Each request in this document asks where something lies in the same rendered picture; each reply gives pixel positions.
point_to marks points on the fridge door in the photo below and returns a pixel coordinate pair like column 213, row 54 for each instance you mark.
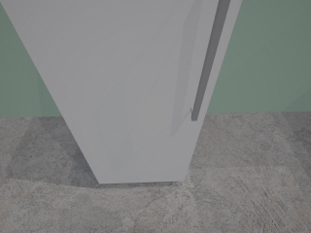
column 124, row 75

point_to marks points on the handle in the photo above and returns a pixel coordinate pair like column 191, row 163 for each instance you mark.
column 215, row 37

